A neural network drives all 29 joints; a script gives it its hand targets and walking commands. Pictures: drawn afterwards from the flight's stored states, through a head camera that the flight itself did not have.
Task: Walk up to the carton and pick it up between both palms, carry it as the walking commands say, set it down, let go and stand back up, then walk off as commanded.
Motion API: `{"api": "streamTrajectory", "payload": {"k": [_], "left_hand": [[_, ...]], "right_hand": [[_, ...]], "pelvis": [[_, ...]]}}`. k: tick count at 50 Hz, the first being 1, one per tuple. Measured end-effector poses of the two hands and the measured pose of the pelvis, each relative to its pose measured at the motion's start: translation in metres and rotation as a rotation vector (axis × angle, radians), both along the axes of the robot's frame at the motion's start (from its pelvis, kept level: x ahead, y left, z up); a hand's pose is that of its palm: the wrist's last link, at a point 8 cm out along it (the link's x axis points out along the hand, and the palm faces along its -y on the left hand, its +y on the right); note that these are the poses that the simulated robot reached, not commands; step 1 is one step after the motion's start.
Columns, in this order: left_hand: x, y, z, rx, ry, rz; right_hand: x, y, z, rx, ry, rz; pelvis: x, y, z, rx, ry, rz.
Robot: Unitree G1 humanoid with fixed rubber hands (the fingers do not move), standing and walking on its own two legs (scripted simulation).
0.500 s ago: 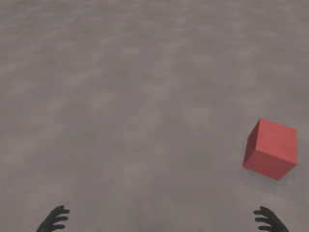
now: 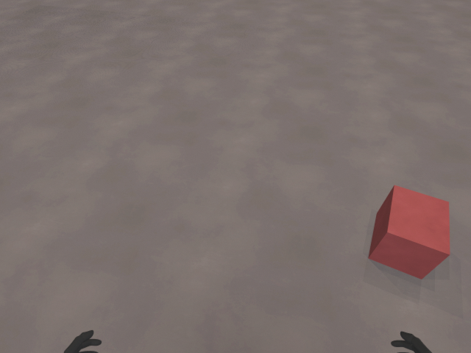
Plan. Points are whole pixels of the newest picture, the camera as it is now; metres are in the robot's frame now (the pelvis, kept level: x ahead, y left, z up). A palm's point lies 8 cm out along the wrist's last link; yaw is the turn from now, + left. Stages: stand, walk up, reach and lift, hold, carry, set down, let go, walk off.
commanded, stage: walk up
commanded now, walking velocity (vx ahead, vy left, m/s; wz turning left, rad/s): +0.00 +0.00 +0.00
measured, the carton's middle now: (407, 230) +0.77 -0.76 -0.66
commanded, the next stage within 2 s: none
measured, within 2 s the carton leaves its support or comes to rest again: neither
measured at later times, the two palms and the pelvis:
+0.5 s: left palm (143, 283) +0.27 +0.20 -0.07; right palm out of the picture +0.01 -0.49 -0.08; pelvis +0.04 -0.09 -0.03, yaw -21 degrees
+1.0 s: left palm (272, 190) +0.51 -0.07 -0.07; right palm out of the picture -0.04 -0.50 -0.06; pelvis +0.18 -0.20 -0.01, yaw -39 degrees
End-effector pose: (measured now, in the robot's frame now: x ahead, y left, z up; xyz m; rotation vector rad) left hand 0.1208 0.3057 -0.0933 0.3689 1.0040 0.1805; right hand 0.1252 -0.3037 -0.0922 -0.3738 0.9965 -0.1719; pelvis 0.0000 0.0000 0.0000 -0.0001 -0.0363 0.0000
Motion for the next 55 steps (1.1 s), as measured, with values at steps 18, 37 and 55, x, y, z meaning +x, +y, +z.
{"api": "streamTrajectory", "payload": {"k": [18,37,55], "left_hand": [[0.081,-0.036,0.025,0.014,0.031,-0.283],[0.229,-0.182,0.001,0.010,-0.026,-0.526],[0.424,-0.425,0.021,-0.044,-0.205,-0.854]], "right_hand": [[-0.081,-0.125,0.041,-0.194,-0.093,-0.284],[-0.112,-0.160,0.006,-0.120,0.006,-0.479],[-0.140,-0.224,0.006,-0.099,0.133,-0.770]], "pelvis": [[0.012,-0.036,-0.004,0.024,0.022,-0.258],[0.113,-0.127,-0.023,0.000,0.025,-0.520],[0.199,-0.243,-0.024,0.005,0.026,-0.710]]}}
